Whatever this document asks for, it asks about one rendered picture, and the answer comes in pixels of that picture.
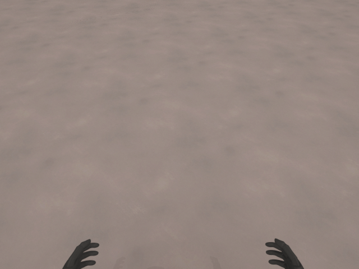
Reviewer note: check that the right robot hand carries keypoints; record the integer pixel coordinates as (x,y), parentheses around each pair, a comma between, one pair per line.
(290,259)

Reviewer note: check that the left robot hand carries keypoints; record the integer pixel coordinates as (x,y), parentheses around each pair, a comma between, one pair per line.
(74,261)

